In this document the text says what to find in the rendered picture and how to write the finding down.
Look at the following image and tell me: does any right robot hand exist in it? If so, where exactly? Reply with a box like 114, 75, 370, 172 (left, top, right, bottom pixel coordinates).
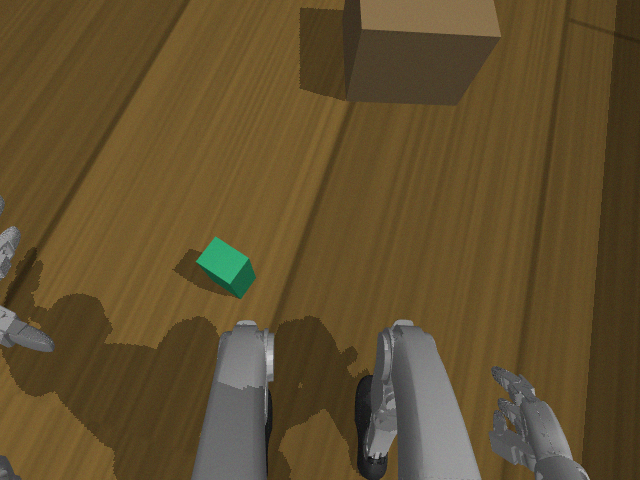
488, 366, 573, 472

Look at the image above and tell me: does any right robot foot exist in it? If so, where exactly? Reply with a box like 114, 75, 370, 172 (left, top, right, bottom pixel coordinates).
355, 375, 388, 480

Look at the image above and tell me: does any left robot arm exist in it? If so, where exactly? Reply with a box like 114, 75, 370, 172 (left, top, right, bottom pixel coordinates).
0, 455, 22, 480

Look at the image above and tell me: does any right robot arm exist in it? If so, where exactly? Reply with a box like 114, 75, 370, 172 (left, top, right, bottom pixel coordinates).
534, 456, 590, 480

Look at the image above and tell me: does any left robot hand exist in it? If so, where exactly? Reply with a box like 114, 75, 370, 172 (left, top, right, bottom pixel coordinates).
0, 195, 55, 352

